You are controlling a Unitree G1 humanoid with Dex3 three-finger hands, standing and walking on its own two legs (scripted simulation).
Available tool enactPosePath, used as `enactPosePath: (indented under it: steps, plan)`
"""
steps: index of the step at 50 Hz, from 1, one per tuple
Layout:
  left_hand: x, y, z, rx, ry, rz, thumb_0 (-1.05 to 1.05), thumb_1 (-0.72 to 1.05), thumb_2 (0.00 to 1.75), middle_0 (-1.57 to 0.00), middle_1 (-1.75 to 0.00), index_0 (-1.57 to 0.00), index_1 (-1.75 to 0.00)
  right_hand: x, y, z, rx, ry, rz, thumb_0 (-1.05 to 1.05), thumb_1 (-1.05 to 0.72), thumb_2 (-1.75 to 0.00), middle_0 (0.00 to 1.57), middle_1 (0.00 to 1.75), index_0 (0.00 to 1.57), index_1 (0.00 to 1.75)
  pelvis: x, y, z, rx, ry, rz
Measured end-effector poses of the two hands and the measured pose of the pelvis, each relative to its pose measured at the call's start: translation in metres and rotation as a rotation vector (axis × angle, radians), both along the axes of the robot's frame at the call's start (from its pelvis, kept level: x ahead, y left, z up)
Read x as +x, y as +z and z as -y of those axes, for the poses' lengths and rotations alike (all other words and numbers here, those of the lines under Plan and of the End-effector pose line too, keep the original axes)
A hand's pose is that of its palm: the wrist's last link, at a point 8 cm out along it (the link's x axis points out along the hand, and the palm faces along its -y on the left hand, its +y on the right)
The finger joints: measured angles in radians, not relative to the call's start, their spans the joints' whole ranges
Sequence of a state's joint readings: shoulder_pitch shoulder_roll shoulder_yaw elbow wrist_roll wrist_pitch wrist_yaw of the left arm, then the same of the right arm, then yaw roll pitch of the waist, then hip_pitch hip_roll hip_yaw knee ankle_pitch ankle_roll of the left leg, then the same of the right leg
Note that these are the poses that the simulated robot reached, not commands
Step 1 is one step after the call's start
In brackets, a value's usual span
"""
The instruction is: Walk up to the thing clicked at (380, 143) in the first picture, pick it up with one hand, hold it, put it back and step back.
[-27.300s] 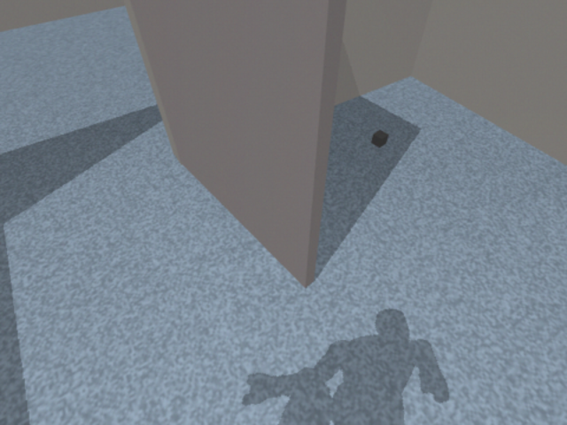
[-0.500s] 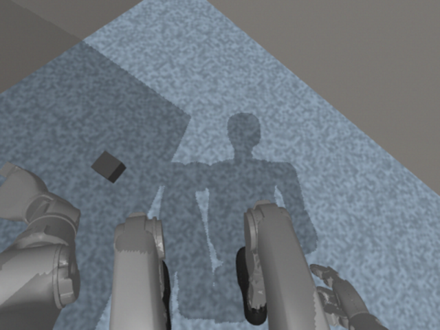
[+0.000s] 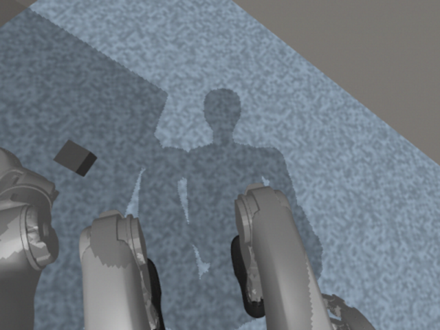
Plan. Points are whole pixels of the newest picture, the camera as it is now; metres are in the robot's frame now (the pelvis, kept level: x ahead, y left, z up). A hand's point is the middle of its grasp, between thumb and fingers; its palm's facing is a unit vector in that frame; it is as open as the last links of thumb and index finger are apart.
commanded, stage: rise first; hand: left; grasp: from above
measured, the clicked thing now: (76, 158) +0.49 +0.27 -0.32
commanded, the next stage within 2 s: none
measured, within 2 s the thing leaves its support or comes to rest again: neither
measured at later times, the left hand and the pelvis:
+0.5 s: hand (33, 174) +0.43 +0.31 -0.20, palm faces -0.17 -0.41 -0.90, open 14.0 cm; pelvis +0.00 +0.00 -0.03, yaw -2 degrees
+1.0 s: hand (39, 169) +0.44 +0.31 -0.22, palm faces -0.17 -0.39 -0.90, open 13.8 cm; pelvis +0.00 +0.00 -0.04, yaw -4 degrees
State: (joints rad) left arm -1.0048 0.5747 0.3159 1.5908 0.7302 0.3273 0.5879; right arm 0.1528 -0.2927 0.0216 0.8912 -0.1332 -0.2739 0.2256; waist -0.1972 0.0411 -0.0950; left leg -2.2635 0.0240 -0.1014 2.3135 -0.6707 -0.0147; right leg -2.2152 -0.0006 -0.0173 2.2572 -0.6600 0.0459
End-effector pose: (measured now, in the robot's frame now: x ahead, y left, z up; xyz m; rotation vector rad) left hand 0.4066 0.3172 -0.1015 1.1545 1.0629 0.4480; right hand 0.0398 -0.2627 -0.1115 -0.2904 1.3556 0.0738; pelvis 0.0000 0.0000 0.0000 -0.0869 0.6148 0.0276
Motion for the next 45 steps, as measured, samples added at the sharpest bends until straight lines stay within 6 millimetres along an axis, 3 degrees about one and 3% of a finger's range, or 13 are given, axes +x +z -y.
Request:
enactPosePath:
  steps: [15,28,45]
  plan:
    - [0.018,-0.026,-0.002,0.012,0.054,0.035,0.0,-0.52,1.01,-0.15,-0.95,-0.13,-0.98,-0.002,-0.023,0.008,0.018,0.039,-0.038,0.0,-0.9,-0.9,0.2,0.3,0.2,0.29,0.002,-0.024,0.004,-0.004,-0.019,0.018]
    - [0.027,-0.046,0.0,-0.004,0.063,0.026,0.0,-0.54,1.02,-0.15,-0.95,-0.12,-0.99,-0.023,-0.017,0.002,0.028,0.042,-0.097,0.0,-0.91,-0.9,0.2,0.3,0.2,0.29,0.003,-0.03,0.002,-0.024,-0.028,0.027]
    - [0.037,-0.054,0.003,0.009,0.051,0.021,0.0,-0.49,0.97,-0.18,-0.93,-0.16,-0.96,-0.04,-0.014,0.003,0.038,0.037,-0.132,0.0,-0.91,-0.9,0.2,0.3,0.2,0.29,0.002,-0.037,0.001,-0.04,-0.04,0.042]
